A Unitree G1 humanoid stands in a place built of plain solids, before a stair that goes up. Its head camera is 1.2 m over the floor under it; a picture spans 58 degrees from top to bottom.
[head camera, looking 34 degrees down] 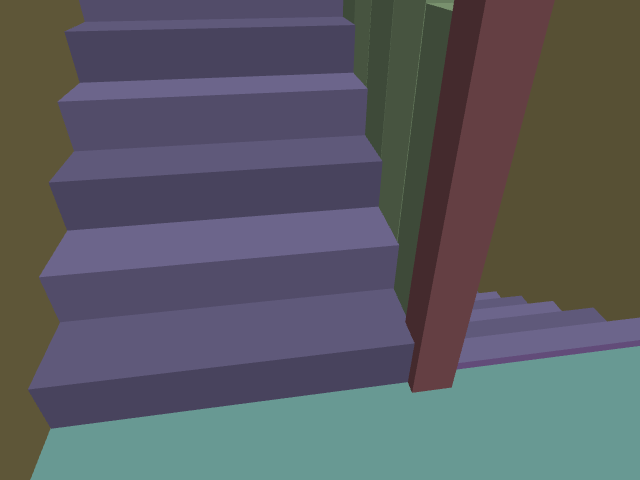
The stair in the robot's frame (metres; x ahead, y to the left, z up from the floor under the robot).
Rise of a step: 0.19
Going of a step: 0.26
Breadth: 1.13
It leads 9 degrees to the left of straight ahead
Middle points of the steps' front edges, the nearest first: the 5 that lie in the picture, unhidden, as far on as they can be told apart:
0.85 0.25 0.19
1.11 0.29 0.38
1.37 0.33 0.56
1.63 0.37 0.75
1.89 0.41 0.94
